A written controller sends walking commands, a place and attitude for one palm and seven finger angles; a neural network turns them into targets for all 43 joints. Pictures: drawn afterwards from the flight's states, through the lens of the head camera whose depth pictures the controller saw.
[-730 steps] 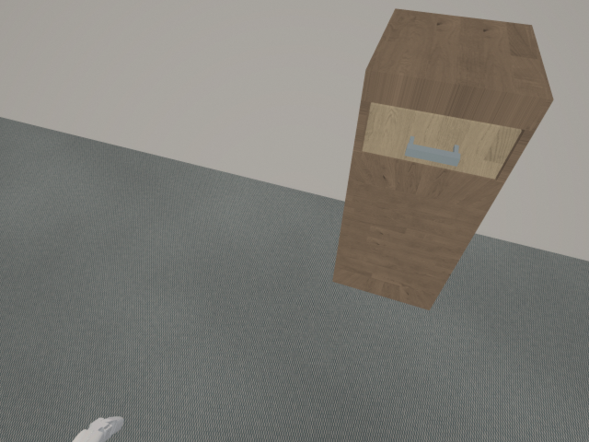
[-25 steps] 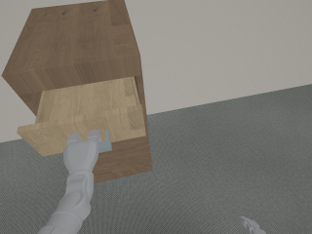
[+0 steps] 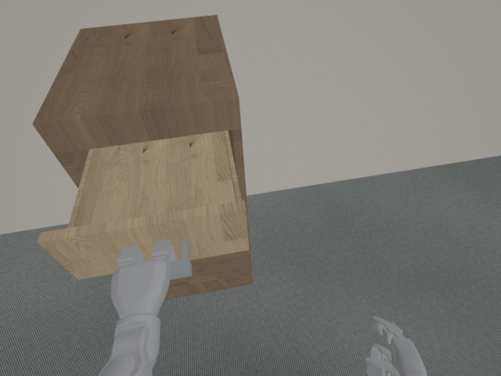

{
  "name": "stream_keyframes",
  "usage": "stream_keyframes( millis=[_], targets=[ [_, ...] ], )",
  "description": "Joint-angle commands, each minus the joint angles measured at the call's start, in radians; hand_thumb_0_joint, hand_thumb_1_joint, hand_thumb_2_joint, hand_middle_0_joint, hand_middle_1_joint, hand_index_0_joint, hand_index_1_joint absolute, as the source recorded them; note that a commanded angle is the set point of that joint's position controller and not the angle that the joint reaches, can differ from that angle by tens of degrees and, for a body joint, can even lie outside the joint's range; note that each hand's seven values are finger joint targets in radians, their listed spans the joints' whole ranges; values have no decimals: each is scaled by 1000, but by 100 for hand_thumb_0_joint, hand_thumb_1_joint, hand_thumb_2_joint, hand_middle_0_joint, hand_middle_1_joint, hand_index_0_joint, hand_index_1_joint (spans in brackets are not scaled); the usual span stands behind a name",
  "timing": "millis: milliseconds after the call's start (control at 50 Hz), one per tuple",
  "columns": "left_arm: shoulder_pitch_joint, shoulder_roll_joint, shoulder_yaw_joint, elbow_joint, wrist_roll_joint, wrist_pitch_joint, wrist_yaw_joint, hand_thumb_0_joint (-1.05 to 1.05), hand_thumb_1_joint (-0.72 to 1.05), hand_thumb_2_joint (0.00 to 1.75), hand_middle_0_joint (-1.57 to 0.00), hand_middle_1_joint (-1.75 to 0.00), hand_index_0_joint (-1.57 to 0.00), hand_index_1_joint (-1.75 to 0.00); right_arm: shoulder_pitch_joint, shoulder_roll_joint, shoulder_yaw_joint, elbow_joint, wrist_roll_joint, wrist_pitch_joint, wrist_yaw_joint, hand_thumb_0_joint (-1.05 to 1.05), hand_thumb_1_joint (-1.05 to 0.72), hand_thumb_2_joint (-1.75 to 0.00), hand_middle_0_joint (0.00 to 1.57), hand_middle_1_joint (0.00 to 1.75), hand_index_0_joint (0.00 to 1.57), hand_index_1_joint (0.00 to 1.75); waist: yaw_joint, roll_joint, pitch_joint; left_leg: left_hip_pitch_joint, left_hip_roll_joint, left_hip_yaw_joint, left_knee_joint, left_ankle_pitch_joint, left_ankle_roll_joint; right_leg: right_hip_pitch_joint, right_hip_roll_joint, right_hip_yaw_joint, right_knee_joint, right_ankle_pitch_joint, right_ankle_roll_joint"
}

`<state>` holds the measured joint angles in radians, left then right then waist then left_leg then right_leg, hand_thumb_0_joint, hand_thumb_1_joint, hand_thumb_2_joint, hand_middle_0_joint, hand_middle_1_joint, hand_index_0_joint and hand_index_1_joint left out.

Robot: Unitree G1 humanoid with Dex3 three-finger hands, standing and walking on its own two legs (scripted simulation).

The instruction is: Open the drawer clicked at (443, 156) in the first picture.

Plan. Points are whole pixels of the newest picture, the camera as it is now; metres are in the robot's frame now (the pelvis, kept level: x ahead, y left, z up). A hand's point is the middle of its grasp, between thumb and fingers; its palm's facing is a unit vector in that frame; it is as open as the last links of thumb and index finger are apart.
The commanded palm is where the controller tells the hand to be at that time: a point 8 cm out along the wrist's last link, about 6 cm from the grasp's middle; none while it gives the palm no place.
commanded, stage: pull the drawer open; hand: left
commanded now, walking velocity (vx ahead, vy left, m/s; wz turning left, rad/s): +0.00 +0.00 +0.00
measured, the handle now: (155, 262) +0.31 +0.20 -0.01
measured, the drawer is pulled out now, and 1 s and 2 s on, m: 0.21 0.30 0.30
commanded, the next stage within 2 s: open the thumb to release the handle in 1.06 s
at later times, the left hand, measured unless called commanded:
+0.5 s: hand (153, 326) +0.21 +0.18 -0.03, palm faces +0.01 -0.09 -1.00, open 5.5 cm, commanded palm +0.16 +0.18 +0.02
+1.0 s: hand (154, 349) +0.17 +0.17 -0.03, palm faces +0.02 -0.14 -0.99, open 5.7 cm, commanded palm +0.12 +0.17 +0.02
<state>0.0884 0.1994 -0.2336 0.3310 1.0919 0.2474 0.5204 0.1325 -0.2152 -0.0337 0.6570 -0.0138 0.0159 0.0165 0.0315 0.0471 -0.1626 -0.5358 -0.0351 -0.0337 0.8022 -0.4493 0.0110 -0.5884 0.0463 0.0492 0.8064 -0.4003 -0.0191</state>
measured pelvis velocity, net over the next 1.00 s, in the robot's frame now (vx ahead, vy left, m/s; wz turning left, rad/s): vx -0.01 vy -0.01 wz -0.01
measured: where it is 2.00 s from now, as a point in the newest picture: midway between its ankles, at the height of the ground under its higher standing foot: outside the picture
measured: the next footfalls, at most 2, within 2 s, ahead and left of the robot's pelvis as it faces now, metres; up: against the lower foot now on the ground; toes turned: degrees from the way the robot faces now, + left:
none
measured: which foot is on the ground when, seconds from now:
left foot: down 0.00-1.00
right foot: down 0.00-1.00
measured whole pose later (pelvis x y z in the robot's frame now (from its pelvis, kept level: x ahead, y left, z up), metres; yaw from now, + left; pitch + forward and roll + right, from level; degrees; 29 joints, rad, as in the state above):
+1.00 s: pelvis -0.01 -0.01 -0.01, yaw +0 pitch +9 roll +1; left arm 0.46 0.19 -0.25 0.00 1.12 0.20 0.53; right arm 0.10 -0.21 -0.01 0.60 -0.03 0.02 0.07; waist 0.06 0.04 -0.17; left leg -0.56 -0.03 -0.03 0.89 -0.49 0.00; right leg -0.63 0.06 0.05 0.92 -0.45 -0.04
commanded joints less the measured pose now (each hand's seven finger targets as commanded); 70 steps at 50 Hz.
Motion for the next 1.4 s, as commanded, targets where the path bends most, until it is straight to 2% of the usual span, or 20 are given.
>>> stream_keyframes(
  millis=[0, 40, 100, 120, 200, 340, 380, 460, 640, 760, 880, 1020, 1040, 1120, 1140, 1160, 1200, 1220, 1280, 1380],
  targets=[
    [-62, 75, 48, -241, 15, 3, 52, 0, 90, 90, -40, -135, -40, -135, -114, -101, -38, -157, 4, -43, 1, 0, -90, -90, 20, 30, 20, 30, 20, -44, -207, 128, 3, 29, -80, 458, 0, 159, 1, -54, -75, 403, -38],
    [-40, 51, 20, -273, 12, -2, 50, 0, 90, 90, -40, -135, -40, -135, -119, -96, -36, -163, 3, -46, 5, 0, -90, -90, 20, 30, 20, 30, 19, -48, -205, 131, 2, 26, -77, 451, 2, 157, -1, -58, -74, 392, -37],
    [21, 98, 73, -285, 14, -8, 53, 0, 90, 90, -40, -135, -40, -135, -133, -95, -32, -166, 1, -41, 2, 0, -90, -90, 20, 30, 20, 30, 34, -68, -205, 103, -6, 32, -78, 421, 1, 186, -2, -37, -72, 417, -37],
    [27, 69, 41, -294, 11, -10, 52, 0, 90, 90, -40, -135, -40, -135, -141, -92, -28, -173, 0, -42, 3, 0, -90, -90, 20, 30, 20, 30, 27, -72, -177, 95, -8, 30, -77, 401, 3, 173, -3, -43, -75, 404, -36],
    [34, 81, 47, -327, 26, -14, 60, 0, 90, 90, -40, -135, -40, -135, -154, -90, -26, -173, -2, -41, 3, 0, -90, -90, 20, 30, 20, 30, 29, -51, -169, 98, -8, 31, -79, 371, 4, 160, -1, -36, -78, 360, -39],
    [78, 76, 44, -329, 28, -13, 65, 0, 90, 90, -40, -135, -40, -135, -172, -84, -23, -172, -3, -43, -2, 0, -90, -90, 20, 30, 20, 30, 34, -82, -150, 69, -17, 31, -77, 311, 5, 160, -1, -19, -82, 320, -36],
    [86, 71, 35, -349, 24, -12, 63, 0, 90, 90, -40, -135, -40, -135, -176, -86, -23, -174, -4, -44, -1, 0, -90, -90, 20, 30, 20, 30, 35, -55, -156, 80, -17, 32, -79, 316, 5, 162, 0, -20, -86, 318, -39],
    [161, 57, 25, -358, 19, -14, 58, 0, 90, 90, -40, -135, -40, -135, -180, -81, -25, -180, -2, -48, 1, 0, -90, -90, 20, 30, 20, 30, 43, -90, -140, 71, -18, 33, -75, 305, 8, 161, -1, -20, -86, 309, -35],
    [266, 25, -26, -432, 27, -34, 49, 0, 90, 90, -40, -135, -40, -135, -180, -81, -23, -200, -5, -52, 22, 0, -90, -90, 20, 30, 20, 30, 43, -69, -130, 72, -15, 28, -55, 321, 11, 134, -1, -21, -66, 313, -39],
    [369, 10, -51, -485, 27, -54, 47, 0, 90, 90, -40, -135, -40, -135, -180, -80, -21, -215, -8, -55, 38, 0, -90, -90, 20, 30, 20, 30, 47, -97, -129, 48, -14, 22, -35, 327, 13, 127, -1, -15, -44, 340, -39],
    [460, 48, -8, -528, 33, -75, 62, 0, 90, 90, -40, -135, -40, -135, -187, -78, -16, -226, -12, -55, 47, 0, -90, -90, 20, 30, 20, 30, 59, -94, -132, 26, -15, 18, -17, 328, 11, 125, 1, 4, -27, 362, -43],
    [545, 37, -19, -558, 35, -74, 64, 0, 90, 90, -40, -135, -40, -135, -187, -73, -10, -240, -11, -49, 62, 0, -90, -90, 20, 30, 20, 30, 65, -68, -128, 26, -10, 20, -3, 356, 11, 115, 5, 1, -8, 380, -44],
    [520, 37, -23, -557, 37, -70, 62, 0, 90, 90, -40, -135, -40, -135, -182, -76, -11, -236, -10, -44, 65, 0, -90, -90, 20, 30, 20, 30, 54, -75, -121, 24, -8, 17, -4, 354, 10, 102, 4, -2, -6, 369, -43],
    [549, 41, -11, -572, 39, -74, 68, 0, 90, 90, -40, -135, -40, -135, -181, -74, -11, -242, -13, -48, 67, 0, -90, -90, 20, 30, 20, 30, 61, -79, -138, 25, -3, 13, 5, 387, 10, 108, 7, -2, 7, 399, -43],
    [185, 144, 74, -527, 74, -62, 90, 0, 90, 90, -40, -135, -40, -135, -189, -96, -13, -193, -20, -30, 39, 0, -90, -90, 20, 30, 20, 30, -5, -91, -113, 5, -4, 8, 16, 307, 10, 37, 3, 8, -3, 356, -38],
    [186, 122, 85, -492, 91, -57, 107, 0, 83, 87, -40, -134, -40, -134, -193, -82, -17, -197, -30, -40, 23, 0, -90, -90, 20, 30, 20, 30, 28, -75, -121, -10, -11, 16, 14, 263, 9, 47, 4, 7, -6, 306, -36],
    [233, 113, 94, -434, 87, -42, 122, 0, 69, 81, -38, -133, -38, -133, -184, -78, -13, -191, -23, -46, 15, 0, -90, -90, 20, 30, 20, 30, 39, -59, -141, 4, -10, 18, 3, 255, 5, 57, 3, -5, -11, 285, -41],
    [251, 74, 56, -424, 70, -31, 119, 0, 62, 78, -38, -132, -38, -132, -190, -77, -16, -192, -19, -50, 10, 0, -90, -90, 20, 30, 20, 30, 41, -64, -140, 11, -14, 21, 0, 262, 7, 70, 4, -10, -18, 297, -39],
    [199, 94, 71, -439, 28, 14, 113, 0, 41, 69, -36, -130, -36, -130, -196, -83, -20, -181, -7, -42, -4, 0, -90, -90, 20, 30, 20, 30, 38, -93, -200, 36, -17, 23, -14, 283, 9, 129, 4, -5, -32, 330, -33],
    [148, 94, 40, -385, 35, 51, 79, 0, 6, 54, -34, -126, -34, -126, -211, -83, -7, -170, 3, -30, -24, 0, -90, -90, 20, 30, 20, 30, 38, -121, -127, 33, -19, 26, -53, 244, 10, 126, 0, -15, -74, 253, -28]
  ],
)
